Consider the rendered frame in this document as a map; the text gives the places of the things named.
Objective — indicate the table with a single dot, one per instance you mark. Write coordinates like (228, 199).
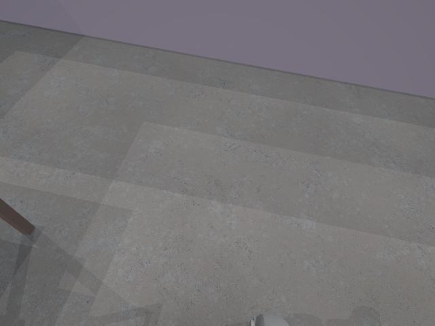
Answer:
(8, 214)

